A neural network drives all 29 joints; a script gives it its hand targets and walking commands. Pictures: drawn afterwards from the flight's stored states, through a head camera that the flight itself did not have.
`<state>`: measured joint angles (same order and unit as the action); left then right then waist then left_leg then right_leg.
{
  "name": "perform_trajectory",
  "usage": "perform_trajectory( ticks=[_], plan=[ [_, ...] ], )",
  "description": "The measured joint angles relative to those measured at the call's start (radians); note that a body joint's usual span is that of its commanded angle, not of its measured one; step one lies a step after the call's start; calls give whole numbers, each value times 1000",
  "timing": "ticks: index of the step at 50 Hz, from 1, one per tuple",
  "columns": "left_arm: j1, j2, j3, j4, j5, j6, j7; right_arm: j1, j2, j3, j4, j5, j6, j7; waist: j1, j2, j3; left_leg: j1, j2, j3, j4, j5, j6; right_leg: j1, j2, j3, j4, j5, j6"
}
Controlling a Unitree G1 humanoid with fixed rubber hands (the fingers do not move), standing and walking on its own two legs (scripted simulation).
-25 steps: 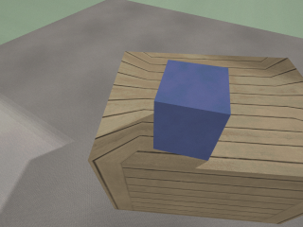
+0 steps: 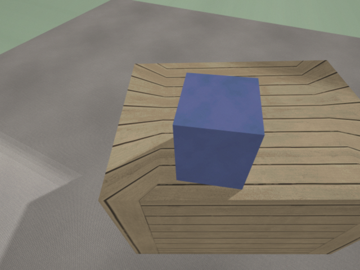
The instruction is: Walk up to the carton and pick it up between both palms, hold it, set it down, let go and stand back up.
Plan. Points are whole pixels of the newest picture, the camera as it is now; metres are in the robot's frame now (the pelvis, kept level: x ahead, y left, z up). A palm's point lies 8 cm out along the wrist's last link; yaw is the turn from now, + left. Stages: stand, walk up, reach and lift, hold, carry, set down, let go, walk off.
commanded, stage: walk up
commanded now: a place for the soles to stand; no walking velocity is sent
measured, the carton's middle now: (214, 132) +0.48 -0.07 -0.01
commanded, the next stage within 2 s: reach and lift in 0.58 s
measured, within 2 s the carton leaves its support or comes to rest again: neither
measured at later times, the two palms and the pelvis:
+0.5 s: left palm out of the picture +0.00 +0.24 -0.13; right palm out of the picture +0.00 -0.27 -0.13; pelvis -0.01 -0.01 +0.00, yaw -4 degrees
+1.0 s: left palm (113, 267) +0.16 +0.19 -0.11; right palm out of the picture +0.10 -0.32 -0.09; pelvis -0.03 -0.05 -0.01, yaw -7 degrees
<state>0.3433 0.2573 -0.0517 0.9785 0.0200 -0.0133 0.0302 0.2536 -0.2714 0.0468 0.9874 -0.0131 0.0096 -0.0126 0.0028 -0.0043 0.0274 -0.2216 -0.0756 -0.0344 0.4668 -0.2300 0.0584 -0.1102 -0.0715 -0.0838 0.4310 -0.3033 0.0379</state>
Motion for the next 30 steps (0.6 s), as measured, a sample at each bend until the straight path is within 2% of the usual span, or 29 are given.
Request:
perform_trajectory(
  ticks=[29,30],
  plan=[
    [27,-12,-2,8,-2,-8,5,-5,-9,8,44,-2,5,1,2,0,9,17,40,71,-14,1,-14,-29,33,76,20,14,-13],
    [24,-10,-2,-4,-10,18,3,-12,-6,-6,49,-15,4,7,0,0,2,2,43,74,-4,-5,-18,-47,34,77,36,0,-18]
  ],
)
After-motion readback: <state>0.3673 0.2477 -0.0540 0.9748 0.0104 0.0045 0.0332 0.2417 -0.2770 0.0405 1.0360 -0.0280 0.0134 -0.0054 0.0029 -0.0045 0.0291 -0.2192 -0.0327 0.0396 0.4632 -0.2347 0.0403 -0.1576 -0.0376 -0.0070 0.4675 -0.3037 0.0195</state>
